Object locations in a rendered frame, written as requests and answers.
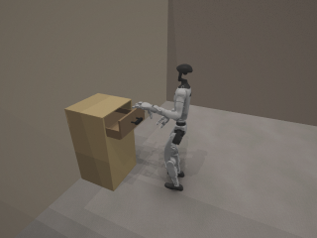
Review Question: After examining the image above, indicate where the robot left upper arm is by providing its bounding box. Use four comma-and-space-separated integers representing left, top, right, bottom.
173, 89, 187, 121

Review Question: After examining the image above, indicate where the robot left forearm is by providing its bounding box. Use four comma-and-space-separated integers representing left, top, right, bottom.
150, 105, 179, 119

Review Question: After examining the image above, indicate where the drawer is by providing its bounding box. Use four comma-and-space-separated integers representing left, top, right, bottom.
104, 107, 145, 140

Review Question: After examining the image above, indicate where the left robot foot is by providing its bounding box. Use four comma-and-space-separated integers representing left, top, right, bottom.
164, 182, 183, 191

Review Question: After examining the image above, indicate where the robot foot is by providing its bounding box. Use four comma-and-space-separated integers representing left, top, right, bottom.
177, 171, 184, 178
164, 182, 183, 191

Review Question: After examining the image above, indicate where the cabinet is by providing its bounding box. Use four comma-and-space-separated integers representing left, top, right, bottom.
64, 93, 137, 191

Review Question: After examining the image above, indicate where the left robot hand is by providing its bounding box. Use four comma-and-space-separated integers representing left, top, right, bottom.
132, 101, 153, 119

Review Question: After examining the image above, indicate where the handle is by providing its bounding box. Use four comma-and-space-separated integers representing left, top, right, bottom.
131, 117, 143, 125

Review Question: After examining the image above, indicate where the right robot foot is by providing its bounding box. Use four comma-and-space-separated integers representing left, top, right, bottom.
177, 171, 184, 178

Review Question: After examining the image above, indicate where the right robot hand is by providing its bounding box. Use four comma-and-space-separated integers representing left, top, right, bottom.
157, 116, 169, 128

